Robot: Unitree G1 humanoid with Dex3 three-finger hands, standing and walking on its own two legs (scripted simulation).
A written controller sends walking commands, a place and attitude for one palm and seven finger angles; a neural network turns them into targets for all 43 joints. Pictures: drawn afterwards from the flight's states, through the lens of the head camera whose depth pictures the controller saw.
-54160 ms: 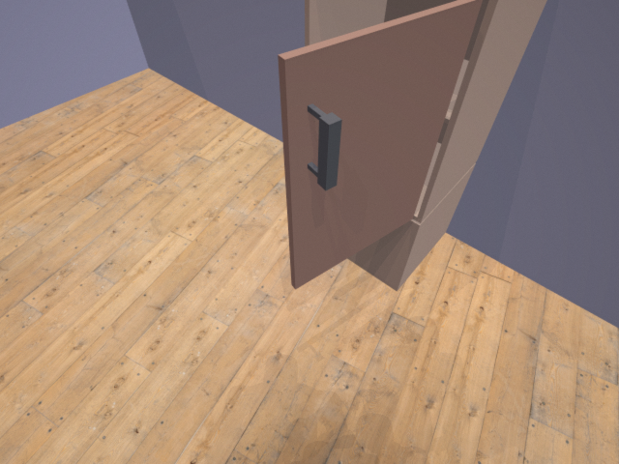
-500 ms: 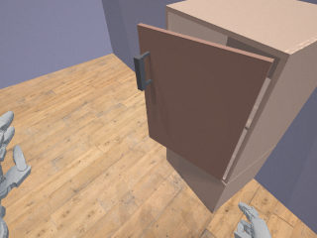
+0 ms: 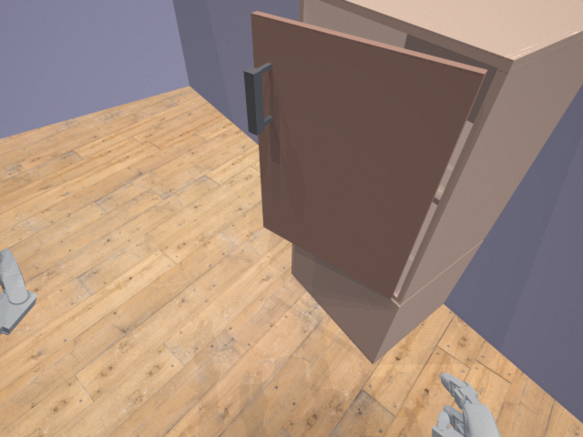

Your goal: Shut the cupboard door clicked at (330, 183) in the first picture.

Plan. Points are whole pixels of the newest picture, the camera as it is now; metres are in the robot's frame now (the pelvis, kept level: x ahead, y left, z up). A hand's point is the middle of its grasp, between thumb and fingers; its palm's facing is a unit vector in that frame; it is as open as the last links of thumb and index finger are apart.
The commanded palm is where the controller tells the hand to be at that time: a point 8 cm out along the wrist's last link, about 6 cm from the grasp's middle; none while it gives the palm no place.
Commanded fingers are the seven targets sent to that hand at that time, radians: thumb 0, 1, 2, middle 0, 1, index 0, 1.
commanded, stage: step back with the hand held close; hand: left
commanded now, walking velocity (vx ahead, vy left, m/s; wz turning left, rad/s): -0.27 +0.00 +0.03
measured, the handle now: (261, 98) +0.72 +0.12 +0.12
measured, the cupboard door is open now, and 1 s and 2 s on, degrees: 17 17 17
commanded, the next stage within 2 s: stop stepping back and stand still in 0.52 s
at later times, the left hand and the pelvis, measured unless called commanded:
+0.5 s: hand out of the picture +0.09 +0.28 +0.19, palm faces +0.59 -0.65 -0.48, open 7.4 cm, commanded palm +0.02 +0.30 +0.20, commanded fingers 0.00 0.90 0.90 -0.20 -0.30 -0.20 -0.30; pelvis -0.09 -0.01 -0.02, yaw +7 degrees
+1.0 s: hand out of the picture -0.02 +0.30 +0.19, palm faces +0.55 -0.76 -0.34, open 7.4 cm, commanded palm -0.08 +0.32 +0.20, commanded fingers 0.00 0.90 0.90 -0.20 -0.30 -0.20 -0.30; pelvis -0.19 +0.01 +0.03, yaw +4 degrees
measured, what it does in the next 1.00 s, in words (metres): walks backwards: left foot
